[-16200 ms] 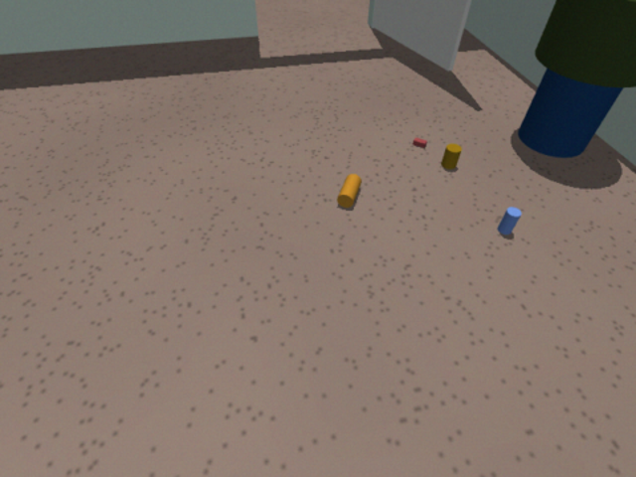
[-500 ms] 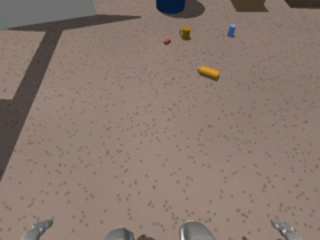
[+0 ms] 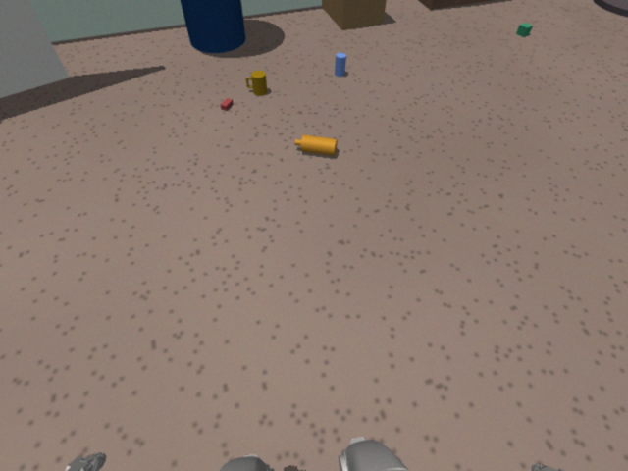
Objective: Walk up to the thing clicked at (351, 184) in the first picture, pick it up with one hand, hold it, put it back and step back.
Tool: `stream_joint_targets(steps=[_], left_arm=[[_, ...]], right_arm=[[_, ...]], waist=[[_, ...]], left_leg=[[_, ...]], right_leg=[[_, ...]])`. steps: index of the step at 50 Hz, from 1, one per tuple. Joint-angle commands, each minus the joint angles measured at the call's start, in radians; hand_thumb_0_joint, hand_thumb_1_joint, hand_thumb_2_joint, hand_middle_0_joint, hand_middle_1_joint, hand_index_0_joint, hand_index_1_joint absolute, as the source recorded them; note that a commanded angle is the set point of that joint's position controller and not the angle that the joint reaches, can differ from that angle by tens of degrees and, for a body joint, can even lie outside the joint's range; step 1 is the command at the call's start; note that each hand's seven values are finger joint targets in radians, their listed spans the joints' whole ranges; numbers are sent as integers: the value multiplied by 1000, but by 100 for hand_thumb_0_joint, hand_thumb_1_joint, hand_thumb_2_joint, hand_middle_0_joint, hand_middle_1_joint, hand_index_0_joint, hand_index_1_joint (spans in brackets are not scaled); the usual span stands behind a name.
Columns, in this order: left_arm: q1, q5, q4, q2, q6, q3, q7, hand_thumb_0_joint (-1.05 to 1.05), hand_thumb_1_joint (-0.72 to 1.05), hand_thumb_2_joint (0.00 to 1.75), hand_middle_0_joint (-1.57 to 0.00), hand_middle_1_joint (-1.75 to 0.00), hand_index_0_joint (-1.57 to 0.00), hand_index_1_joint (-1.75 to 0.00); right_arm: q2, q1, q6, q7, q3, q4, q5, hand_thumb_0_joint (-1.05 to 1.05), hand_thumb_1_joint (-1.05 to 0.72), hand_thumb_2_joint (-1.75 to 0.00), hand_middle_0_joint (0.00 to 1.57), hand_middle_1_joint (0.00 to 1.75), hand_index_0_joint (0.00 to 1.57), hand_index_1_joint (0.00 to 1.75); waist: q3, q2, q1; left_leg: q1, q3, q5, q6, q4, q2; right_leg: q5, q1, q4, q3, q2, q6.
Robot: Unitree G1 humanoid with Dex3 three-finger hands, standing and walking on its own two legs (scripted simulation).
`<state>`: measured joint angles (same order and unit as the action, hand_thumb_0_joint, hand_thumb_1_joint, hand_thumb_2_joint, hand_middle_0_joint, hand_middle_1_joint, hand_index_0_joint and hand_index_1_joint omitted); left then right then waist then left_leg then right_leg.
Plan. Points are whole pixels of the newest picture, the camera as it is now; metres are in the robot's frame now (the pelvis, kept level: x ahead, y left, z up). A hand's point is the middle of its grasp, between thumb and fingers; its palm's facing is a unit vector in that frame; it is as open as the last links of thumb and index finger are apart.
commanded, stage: walk up
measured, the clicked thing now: (315, 144) +1.55 -0.01 -0.69
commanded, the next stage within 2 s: stand in 1.88 s
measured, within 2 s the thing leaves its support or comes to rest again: neither
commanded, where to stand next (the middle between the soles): +0.10 +0.01 m, yaw -12 degrees
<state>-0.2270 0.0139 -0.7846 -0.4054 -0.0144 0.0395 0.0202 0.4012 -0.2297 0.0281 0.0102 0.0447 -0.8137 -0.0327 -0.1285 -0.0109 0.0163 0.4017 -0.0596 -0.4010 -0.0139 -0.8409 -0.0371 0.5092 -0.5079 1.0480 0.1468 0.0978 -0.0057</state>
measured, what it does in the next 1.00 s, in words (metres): steps on the spot: right foot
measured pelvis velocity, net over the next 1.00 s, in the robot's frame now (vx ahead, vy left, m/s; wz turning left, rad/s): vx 0.01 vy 0.00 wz -0.24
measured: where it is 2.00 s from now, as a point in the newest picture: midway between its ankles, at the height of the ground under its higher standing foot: outside the picture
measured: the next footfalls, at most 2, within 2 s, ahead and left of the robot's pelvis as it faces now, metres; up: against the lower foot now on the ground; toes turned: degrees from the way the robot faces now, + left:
right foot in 0.18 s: +0.06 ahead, -0.14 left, +0.00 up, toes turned -4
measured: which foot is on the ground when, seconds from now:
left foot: down 0.00-1.00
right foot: up 0.00-0.16, down 0.18-1.00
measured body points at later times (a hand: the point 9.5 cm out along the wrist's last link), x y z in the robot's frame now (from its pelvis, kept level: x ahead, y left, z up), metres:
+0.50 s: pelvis +0.01 -0.02 +0.01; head +0.03 -0.04 +0.46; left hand +0.14 +0.28 -0.10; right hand +0.04 -0.35 -0.12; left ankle +0.06 +0.13 -0.70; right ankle +0.02 -0.14 -0.70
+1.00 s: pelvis +0.01 +0.00 +0.03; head +0.03 -0.02 +0.48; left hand +0.19 +0.28 -0.08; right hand +0.04 -0.33 -0.10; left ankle +0.06 +0.13 -0.70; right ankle +0.02 -0.14 -0.70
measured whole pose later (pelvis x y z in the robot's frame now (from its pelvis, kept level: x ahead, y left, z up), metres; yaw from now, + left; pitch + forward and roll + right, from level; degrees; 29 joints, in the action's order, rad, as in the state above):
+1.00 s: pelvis +0.01 +0.00 +0.03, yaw -14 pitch -2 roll +1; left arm -0.10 0.01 -1.07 -0.37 0.03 0.00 0.01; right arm 0.39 -0.04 -0.01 0.02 0.03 -1.09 0.00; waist -0.09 0.01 0.02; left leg 0.24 -0.11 -0.28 0.02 -0.56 -0.07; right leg 0.27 -0.28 0.59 0.18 0.05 0.02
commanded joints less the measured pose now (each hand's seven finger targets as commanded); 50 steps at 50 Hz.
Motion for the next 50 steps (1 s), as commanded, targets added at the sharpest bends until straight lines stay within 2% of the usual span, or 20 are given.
stream_joint_targets(steps=[1,5,8,9,10,11,12,14,17,20,21,22,23,25,28,30,33,43,47,50], left_arm=[[-21,-6,36,-238,44,94,-4,0,90,90,-20,-30,-20,-30],[-28,-3,20,-198,56,85,-29,0,90,90,-20,-30,-20,-30],[-132,7,-45,-182,73,90,-10,0,90,90,-20,-30,-20,-30],[-144,15,-52,-221,81,106,2,0,90,90,-20,-30,-20,-30],[-133,29,-33,-291,89,118,12,0,90,90,-20,-30,-20,-30],[-93,25,-12,-334,89,112,18,0,90,90,-20,-30,-20,-30],[-67,17,-5,-321,90,106,16,0,90,90,-20,-30,-20,-30],[-15,7,-9,-272,98,84,23,0,90,90,-20,-30,-20,-30],[2,6,-18,-259,97,69,18,0,90,90,-20,-30,-20,-30],[58,-5,-28,-232,85,48,15,0,90,90,-20,-30,-20,-30],[64,-9,-33,-202,83,38,14,0,90,90,-20,-30,-20,-30],[33,-16,-41,-168,80,26,13,0,90,90,-20,-30,-20,-30],[11,-19,-79,-187,80,33,17,0,90,90,-20,-30,-20,-30],[3,-9,-108,-207,88,38,16,0,90,90,-20,-30,-20,-30],[79,-10,-123,-247,92,40,12,0,90,90,-20,-30,-20,-30],[127,-15,-130,-220,88,27,13,0,90,90,-20,-30,-20,-30],[99,-20,-171,-190,83,20,11,0,90,90,-20,-30,-20,-30],[145,-13,-222,-190,70,9,9,0,90,90,-20,-30,-20,-30],[195,-5,-220,-208,72,11,10,0,90,90,-20,-30,-20,-30],[195,-6,-224,-200,69,6,10,0,90,90,-20,-30,-20,-30]], right_arm=[[305,7,31,-22,93,83,1,0,-90,-90,20,30,20,30],[305,2,15,-3,85,88,-11,0,-90,-90,20,30,20,30],[257,25,-15,3,65,92,-1,0,-90,-90,20,30,20,30],[196,-12,-20,0,44,89,1,0,-90,-90,20,30,20,30],[127,-6,-20,0,23,111,10,0,-90,-90,20,30,20,30],[178,77,-29,-14,38,115,11,0,-90,-90,20,30,20,30],[226,78,-28,-16,55,97,13,0,-90,-90,20,30,20,30],[207,21,-18,-12,49,43,22,0,-90,-90,20,30,20,30],[199,-26,-11,-10,47,-10,19,0,-90,-90,20,30,20,30],[187,-41,-1,-10,45,-44,21,0,-90,-90,20,30,20,30],[208,-44,5,-13,51,-52,13,0,-90,-90,20,30,20,30],[254,15,12,-11,54,-37,11,0,-90,-90,20,30,20,30],[265,67,10,-5,50,-41,26,0,-90,-90,20,30,20,30],[230,112,3,0,30,-55,23,0,-90,-90,20,30,20,30],[192,113,-5,-2,16,-93,27,0,-90,-90,20,30,20,30],[207,101,2,-2,20,-126,28,0,-90,-90,20,30,20,30],[214,155,6,-1,18,-142,35,0,-90,-90,20,30,20,30],[198,233,-15,1,22,-192,33,0,-90,-90,20,30,20,30],[181,222,-26,4,22,-210,33,0,-90,-90,20,30,20,30],[192,235,-25,7,27,-218,32,0,-90,-90,20,30,20,30]], waist=[[48,133,6],[88,235,23],[138,153,-43],[144,37,-50],[118,-170,-43],[89,-135,-62],[62,-58,-45],[90,-38,-8],[134,-122,7],[133,-109,44],[137,-53,48],[142,63,21],[161,94,-9],[158,16,-31],[110,-25,13],[118,20,27],[167,17,-13],[165,25,-3],[157,-54,21],[158,-22,19]], left_leg=[[-85,350,2,-194,431,-279],[-89,234,-73,-187,418,-251],[6,111,30,-133,208,-207],[103,60,10,-94,63,-162],[273,-8,-91,-19,-110,-73],[254,94,-190,-7,-146,-59],[197,133,-200,-7,-181,-83],[156,116,-118,-11,-106,-92],[-2,70,-37,-13,-19,-57],[-190,49,132,-26,196,-28],[-218,120,163,-38,252,-75],[-177,275,75,-82,346,-172],[-80,324,23,-136,366,-240],[-16,205,19,-86,308,-164],[-92,77,43,-13,200,-51],[-173,111,97,-33,296,-84],[-150,153,155,-69,372,-151],[-234,79,66,-50,399,-134],[-250,40,66,-27,349,-81],[-287,56,62,-35,394,-102]], right_leg=[[-25,-91,75,-31,-70,-6],[18,46,-170,-154,-69,2],[-184,316,-484,-185,-32,-10],[-163,416,-538,-82,-51,-24],[-88,445,-639,295,-251,-100],[-65,275,-676,536,-406,-238],[-106,215,-650,507,-411,-268],[-287,248,-575,350,-335,-213],[-439,162,-534,255,-283,-177],[-400,33,-459,152,-215,-125],[-373,5,-422,123,-189,-96],[-280,9,-384,71,-125,-48],[-169,152,-329,-10,-71,-35],[-182,247,-450,55,-109,-52],[-215,128,-569,277,-234,-114],[-331,90,-526,182,-188,-82],[-440,224,-458,45,-114,-42],[-431,199,-532,87,-138,-48],[-410,174,-612,185,-176,-67],[-407,157,-610,150,-156,-50]])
